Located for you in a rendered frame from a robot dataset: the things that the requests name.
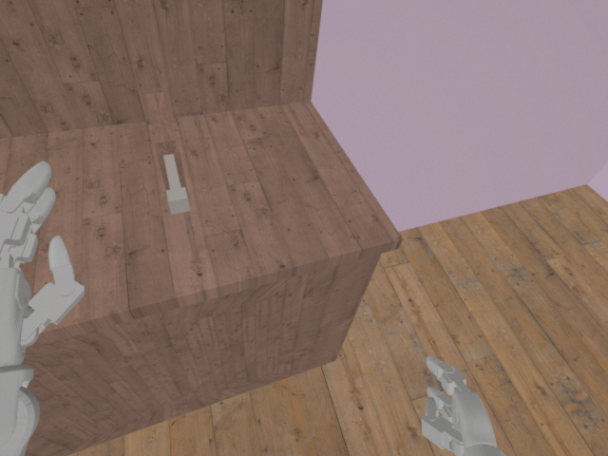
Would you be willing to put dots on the counter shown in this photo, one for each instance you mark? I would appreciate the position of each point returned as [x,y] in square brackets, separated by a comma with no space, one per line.
[260,281]

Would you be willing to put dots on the left robot forearm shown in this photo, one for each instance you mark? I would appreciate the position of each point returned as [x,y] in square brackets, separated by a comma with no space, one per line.
[19,409]

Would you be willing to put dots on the robot left hand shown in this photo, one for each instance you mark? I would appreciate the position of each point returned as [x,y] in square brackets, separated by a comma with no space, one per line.
[22,213]

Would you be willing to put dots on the robot right hand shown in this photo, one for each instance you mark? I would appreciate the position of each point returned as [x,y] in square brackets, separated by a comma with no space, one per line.
[464,422]

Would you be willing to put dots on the tap lever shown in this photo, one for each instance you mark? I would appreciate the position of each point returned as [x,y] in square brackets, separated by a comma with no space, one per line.
[176,196]

